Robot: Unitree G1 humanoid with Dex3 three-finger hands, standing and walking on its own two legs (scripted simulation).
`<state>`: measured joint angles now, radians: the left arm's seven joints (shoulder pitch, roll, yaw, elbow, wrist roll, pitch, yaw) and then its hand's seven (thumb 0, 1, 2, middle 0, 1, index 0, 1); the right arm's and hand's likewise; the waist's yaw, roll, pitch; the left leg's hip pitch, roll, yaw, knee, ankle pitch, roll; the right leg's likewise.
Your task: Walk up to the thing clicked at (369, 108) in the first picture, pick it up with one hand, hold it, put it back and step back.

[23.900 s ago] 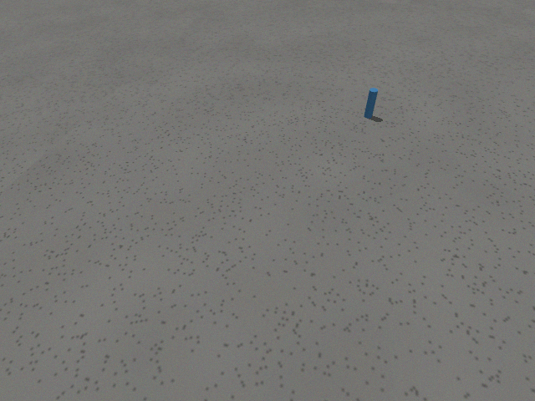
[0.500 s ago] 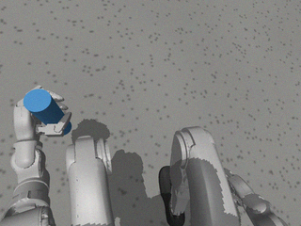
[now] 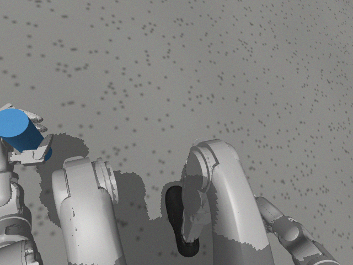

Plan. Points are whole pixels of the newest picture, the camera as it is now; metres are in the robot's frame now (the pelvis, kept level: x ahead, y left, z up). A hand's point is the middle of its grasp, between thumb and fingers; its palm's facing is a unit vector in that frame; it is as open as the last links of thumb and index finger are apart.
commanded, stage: lower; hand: left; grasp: from the side
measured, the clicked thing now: (28, 140) +0.38 +0.26 -0.14
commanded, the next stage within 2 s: loosen in 1.00 s
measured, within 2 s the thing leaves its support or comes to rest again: rests again in 1.08 s
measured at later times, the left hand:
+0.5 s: hand (32, 141) +0.38 +0.26 -0.16, palm faces +0.21 -0.98 -0.02, open 7.2 cm
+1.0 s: hand (34, 146) +0.38 +0.26 -0.18, palm faces +0.22 -0.97 -0.03, open 7.2 cm
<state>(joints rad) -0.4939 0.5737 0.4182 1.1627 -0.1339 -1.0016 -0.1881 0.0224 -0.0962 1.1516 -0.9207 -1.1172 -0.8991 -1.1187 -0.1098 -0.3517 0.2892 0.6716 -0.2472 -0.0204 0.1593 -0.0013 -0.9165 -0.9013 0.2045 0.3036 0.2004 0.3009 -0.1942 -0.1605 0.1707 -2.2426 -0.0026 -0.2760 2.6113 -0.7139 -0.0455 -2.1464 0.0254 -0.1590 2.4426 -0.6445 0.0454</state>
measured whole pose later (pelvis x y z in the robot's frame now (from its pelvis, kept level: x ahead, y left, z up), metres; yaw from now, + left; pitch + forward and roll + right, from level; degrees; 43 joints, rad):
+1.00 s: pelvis -0.01 +0.01 -0.01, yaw -4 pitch +11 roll -17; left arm -0.47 0.70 0.42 1.30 -0.10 -1.15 -0.01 0.02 -0.10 1.15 -0.92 -1.12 -0.90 -1.12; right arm -0.18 -0.37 0.44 0.61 -0.34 -0.04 0.19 0.00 -0.90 -0.90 0.21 0.30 0.20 0.30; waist -0.21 -0.25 0.28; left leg -2.21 0.00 -0.37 2.68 -0.71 -0.03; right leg -2.07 0.06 -0.23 2.43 -0.60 0.07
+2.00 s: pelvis -0.02 +0.02 -0.01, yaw -4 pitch +10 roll -17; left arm -0.46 0.72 0.46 1.21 -0.09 -1.16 -0.02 -0.01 -0.40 0.21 -0.26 -0.18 -0.25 -0.18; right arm -0.17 -0.37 0.45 0.59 -0.34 -0.04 0.19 0.00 -0.89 -0.89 0.21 0.30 0.20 0.30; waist -0.19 -0.26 0.29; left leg -2.19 0.01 -0.38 2.68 -0.71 -0.02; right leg -2.05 0.07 -0.24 2.41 -0.59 0.07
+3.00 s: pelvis +0.03 -0.01 +0.27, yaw +9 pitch +28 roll -3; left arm 0.05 0.37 0.20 0.36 0.01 0.06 0.11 -0.01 -0.46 0.10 -0.07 -0.07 -0.07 -0.06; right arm 0.11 -0.25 0.00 0.52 0.05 0.05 -0.10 0.00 -0.90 -0.90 0.20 0.30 0.20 0.30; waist -0.04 0.00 -0.17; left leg -1.54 0.05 -0.06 1.68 -0.64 -0.03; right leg -1.51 -0.01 -0.04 1.64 -0.62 0.00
